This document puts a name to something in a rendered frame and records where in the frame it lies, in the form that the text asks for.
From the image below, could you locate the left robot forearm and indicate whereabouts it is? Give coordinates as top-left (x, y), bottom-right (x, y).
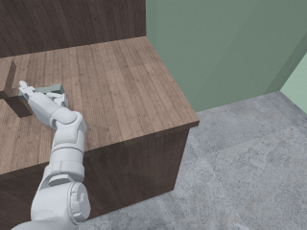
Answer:
top-left (31, 107), bottom-right (87, 220)

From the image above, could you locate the robot left upper arm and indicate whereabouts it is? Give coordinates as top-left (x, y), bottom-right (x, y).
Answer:
top-left (11, 181), bottom-right (91, 230)

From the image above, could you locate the tap lever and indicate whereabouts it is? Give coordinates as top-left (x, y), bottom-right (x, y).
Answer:
top-left (18, 83), bottom-right (65, 100)

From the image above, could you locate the counter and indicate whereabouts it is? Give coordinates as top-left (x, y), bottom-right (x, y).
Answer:
top-left (0, 0), bottom-right (200, 230)

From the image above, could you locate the robot left hand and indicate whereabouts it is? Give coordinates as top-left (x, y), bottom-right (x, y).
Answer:
top-left (19, 80), bottom-right (68, 127)

